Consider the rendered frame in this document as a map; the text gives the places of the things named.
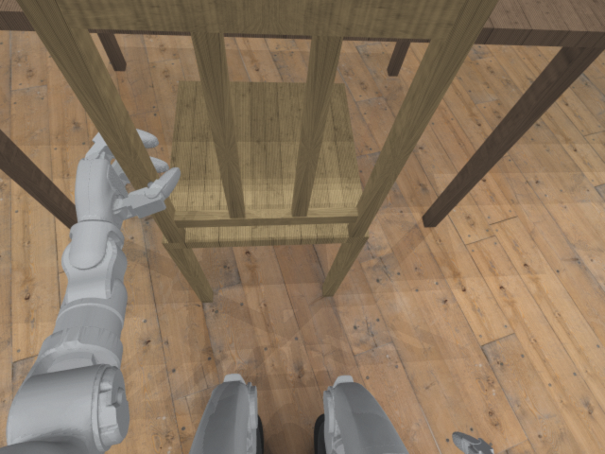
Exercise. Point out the robot left upper arm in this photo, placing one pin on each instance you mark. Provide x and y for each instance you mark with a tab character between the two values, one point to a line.
77	411

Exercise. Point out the left robot thigh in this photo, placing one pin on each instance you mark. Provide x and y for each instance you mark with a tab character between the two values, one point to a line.
231	412

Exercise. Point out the chair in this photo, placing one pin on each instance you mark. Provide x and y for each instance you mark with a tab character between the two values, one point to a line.
262	163

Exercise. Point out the left robot hand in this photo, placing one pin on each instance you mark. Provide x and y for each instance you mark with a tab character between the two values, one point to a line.
98	183

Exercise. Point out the robot thigh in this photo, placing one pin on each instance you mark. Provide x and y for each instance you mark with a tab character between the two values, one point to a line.
351	411
231	412

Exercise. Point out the right robot thigh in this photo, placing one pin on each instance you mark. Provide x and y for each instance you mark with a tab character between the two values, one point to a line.
351	411

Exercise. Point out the left robot forearm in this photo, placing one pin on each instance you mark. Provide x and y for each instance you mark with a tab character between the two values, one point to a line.
91	318

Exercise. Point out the right robot hand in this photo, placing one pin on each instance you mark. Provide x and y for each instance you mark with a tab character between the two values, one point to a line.
470	445

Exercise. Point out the table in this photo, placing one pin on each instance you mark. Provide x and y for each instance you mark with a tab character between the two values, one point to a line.
576	25

